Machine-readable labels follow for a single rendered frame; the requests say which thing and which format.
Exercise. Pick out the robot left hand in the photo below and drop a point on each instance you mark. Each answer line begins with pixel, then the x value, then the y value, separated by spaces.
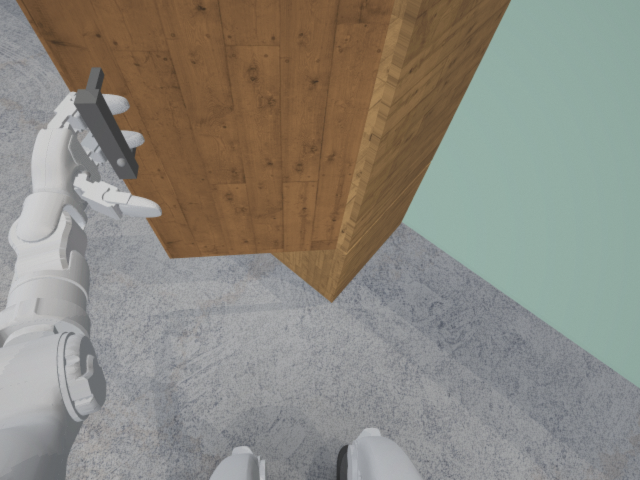
pixel 59 159

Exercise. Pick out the robot left forearm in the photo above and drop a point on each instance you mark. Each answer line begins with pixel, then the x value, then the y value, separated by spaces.
pixel 50 288

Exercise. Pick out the cupboard door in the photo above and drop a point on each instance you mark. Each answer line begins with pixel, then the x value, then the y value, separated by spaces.
pixel 252 111

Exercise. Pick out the handle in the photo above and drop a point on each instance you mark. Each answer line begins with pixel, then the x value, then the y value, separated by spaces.
pixel 94 110

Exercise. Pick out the robot right thigh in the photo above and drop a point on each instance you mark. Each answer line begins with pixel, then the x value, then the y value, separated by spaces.
pixel 379 458

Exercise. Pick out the left robot shin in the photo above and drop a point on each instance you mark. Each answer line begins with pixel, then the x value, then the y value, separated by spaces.
pixel 241 450

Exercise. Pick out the robot left upper arm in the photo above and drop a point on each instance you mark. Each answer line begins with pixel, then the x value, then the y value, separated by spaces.
pixel 48 387

